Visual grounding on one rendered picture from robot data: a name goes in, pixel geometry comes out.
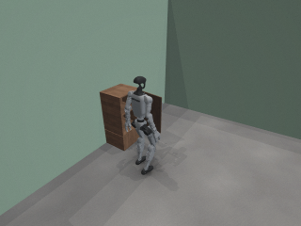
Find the robot head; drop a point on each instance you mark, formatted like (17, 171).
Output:
(140, 80)

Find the robot right forearm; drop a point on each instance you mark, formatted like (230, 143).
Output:
(151, 124)

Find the left robot upper arm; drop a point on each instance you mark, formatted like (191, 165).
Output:
(129, 100)

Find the robot left hand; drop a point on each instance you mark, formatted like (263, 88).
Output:
(127, 124)

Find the robot left forearm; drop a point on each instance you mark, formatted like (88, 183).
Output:
(127, 115)

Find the cupboard door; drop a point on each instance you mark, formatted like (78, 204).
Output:
(156, 111)

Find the robot right hand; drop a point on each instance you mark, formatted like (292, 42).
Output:
(156, 135)

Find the robot left thigh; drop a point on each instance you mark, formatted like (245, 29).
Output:
(141, 134)

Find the right robot upper arm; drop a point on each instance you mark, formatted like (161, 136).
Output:
(148, 101)

